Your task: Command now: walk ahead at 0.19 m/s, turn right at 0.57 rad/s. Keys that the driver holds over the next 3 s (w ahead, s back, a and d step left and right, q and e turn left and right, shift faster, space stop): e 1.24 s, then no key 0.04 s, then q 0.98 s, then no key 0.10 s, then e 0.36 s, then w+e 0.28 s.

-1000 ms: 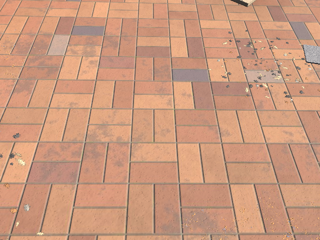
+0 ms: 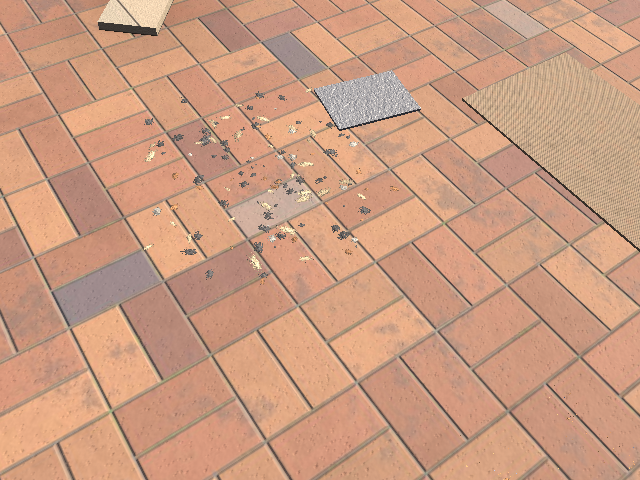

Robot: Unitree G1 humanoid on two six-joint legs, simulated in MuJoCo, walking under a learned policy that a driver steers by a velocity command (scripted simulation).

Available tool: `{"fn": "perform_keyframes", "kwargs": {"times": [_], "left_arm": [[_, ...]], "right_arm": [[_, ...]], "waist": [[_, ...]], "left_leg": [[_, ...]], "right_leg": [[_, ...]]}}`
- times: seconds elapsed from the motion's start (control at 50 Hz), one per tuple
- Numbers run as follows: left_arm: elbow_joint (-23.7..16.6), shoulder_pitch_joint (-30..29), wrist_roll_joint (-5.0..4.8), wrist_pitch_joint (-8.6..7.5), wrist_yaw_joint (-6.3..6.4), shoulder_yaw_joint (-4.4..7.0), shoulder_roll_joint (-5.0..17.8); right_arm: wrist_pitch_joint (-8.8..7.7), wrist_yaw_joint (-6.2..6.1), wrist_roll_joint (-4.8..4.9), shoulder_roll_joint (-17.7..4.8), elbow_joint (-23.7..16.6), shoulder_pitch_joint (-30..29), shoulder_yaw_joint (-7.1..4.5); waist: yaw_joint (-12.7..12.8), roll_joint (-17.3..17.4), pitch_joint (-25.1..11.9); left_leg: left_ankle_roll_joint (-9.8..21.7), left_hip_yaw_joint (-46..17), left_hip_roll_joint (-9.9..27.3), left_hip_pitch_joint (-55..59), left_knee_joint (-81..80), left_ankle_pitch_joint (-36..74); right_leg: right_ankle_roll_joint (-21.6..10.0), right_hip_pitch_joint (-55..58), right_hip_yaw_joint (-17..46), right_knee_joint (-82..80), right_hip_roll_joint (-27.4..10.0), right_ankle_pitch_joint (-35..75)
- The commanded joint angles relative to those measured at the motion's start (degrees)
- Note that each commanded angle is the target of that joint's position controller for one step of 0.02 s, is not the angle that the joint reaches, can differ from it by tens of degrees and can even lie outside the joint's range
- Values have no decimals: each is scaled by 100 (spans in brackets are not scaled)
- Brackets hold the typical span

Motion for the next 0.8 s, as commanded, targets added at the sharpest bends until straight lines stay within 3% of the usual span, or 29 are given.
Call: {"fn": "perform_keyframes", "kwargs": {"times": [0.02, 0.1, 0.16, 0.24, 0.28, 0.3, 0.32, 0.34, 0.36, 0.38, 0.4, 0.42, 0.46, 0.52, 0.6, 0.66, 0.72, 0.76, 0.78, 0.8], "left_arm": [[-252, 573, 4, 141, -112, 62, 215], [-542, -29, 40, 241, -188, -17, 92], [-715, -388, 27, 261, -259, -97, -2], [-941, -757, 16, 264, -254, -83, 115], [-1005, -738, 18, 213, -241, -63, 133], [-955, -566, 56, 149, -204, -48, 153], [-879, -260, 121, 61, -120, 38, 480], [-1072, -274, 70, 29, -48, 200, 1297], [-923, 390, -90, 65, -27, 308, 1311], [-826, 302, -88, 93, 10, 224, 1074], [-841, -108, -79, 133, 49, 141, 795], [-899, -474, -81, 159, 78, 88, 624], [-969, -651, -97, 161, 77, 31, 456], [-889, -426, -71, 114, 24, 104, 642], [-839, -241, -18, 154, 2, 157, 727], [-830, -252, 16, 185, -36, 193, 783], [-825, -373, 21, 212, -75, 215, 793], [-823, -574, -37, 231, -79, 217, 763], [-832, -638, -102, 225, -48, 193, 677], [-873, -437, -139, 201, -18, 110, 326]], "right_arm": [[-79, -16, 22, -691, -147, 441, -178], [14, -52, 12, -765, -108, 390, -216], [85, -39, 11, -855, -99, 356, -257], [229, 2, 8, -1102, -56, 574, -368], [333, -10, 43, -1172, -41, 596, -410], [391, -15, 48, -1160, 8, 681, -422], [440, 5, -2, -993, 54, 1022, -396], [491, 49, -13, -482, -341, 1112, -251], [600, -32, -33, -775, -406, 571, -286], [640, -43, 36, -750, -437, 392, -292], [615, -47, 89, -723, -394, 349, -291], [586, -50, 55, -767, -361, 349, -309], [617, -26, -50, -849, -254, 562, -346], [671, -10, 9, -680, -316, 478, -306], [688, -38, 16, -651, -455, 177, -281], [642, -56, 52, -639, -524, 91, -262], [582, -94, 107, -649, -538, 244, -248], [524, -149, 117, -606, -451, 622, -236], [479, -201, 84, -688, -390, 846, -259], [450, -258, -2, -1164, -446, 820, -346]], "waist": [[13, 1024, -916], [-16, 1046, -785], [-90, 1117, -748], [-288, 1166, -703], [-268, 1087, -668], [-169, 805, -728], [-102, -167, -920], [-286, -1699, -918], [355, -923, -1279], [181, -647, -1009], [-17, -493, -671], [-179, -500, -584], [-272, -453, -785], [-213, -239, -891], [-42, -411, -790], [-12, -421, -794], [-82, -495, -830], [-321, -461, -819], [-452, -308, -795], [-308, 643, -792]], "left_leg": [[913, -881, 1554, 1033, -821, 4051], [933, -342, 1580, 900, -996, 3329], [823, 75, 1507, 638, -946, 2683], [711, 98, 1720, 816, -590, 1929], [552, 135, 1761, 855, -176, 1382], [341, 286, 1638, 711, 317, 927], [16, 592, 1285, 271, 1414, 57], [-464, 817, 284, -1345, 2897, -2916], [-484, -166, 43, -1582, 3717, -3087], [-471, -448, 151, -1691, 3967, -2655], [-433, -570, 229, -1632, 3790, -2133], [-410, -617, 274, -1534, 3532, -1776], [-418, -538, 121, -1217, 3560, -1487], [-448, -601, 35, -1164, 3137, -1468], [-416, -687, -63, -1086, 2449, -1477], [-343, -704, -215, -725, 1961, -1515], [-221, -714, -398, -166, 1298, -1581], [-105, -678, -492, 578, 209, -1149], [-30, -798, -299, 1153, -622, -787], [234, -1911, 898, 1554, -1338, -1337]], "right_leg": [[152, -362, 55, 115, -214, 280], [196, -508, -147, -771, -444, 833], [134, 51, -380, -1750, -528, 1174], [5, 391, -627, -2577, -443, 705], [-121, 711, -686, -3283, -377, 634], [-206, 1147, -631, -3907, -301, 1018], [-366, 1781, 294, -4638, -817, 1644], [-1140, 2442, 2680, -4792, -2522, 3996], [-1860, 2407, 2722, -4722, -2647, 4476], [-1826, 2221, 2236, -4703, -2333, 4335], [-1580, 1850, 1781, -4802, -1933, 3894], [-1329, 1711, 1524, -4849, -1591, 3514], [-1242, 1613, 1332, -4807, -1352, 3776], [-1280, 1656, 1529, -4830, -1333, 3423], [-1314, 1554, 2010, -4932, -1308, 2265], [-1258, 1369, 2288, -4866, -1235, 2060], [-1110, 1217, 2611, -4772, -1144, 2263], [-835, 920, 2696, -4636, -942, 2110], [-544, 528, 2575, -4458, -695, 1539], [-162, -70, 1935, -3583, -153, 215]]}}
Next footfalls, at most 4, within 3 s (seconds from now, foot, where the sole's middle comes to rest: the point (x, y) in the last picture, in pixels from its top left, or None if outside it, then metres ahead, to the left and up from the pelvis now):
0.32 right None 0.12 -0.12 -0.77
0.80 left None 0.15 0.06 -0.77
1.22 right None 0.00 -0.09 -0.77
1.74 left None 0.09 0.06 -0.77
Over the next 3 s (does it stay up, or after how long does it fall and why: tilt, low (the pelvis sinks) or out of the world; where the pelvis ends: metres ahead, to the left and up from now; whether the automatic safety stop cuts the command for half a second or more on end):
stays up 0.02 -0.06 0.00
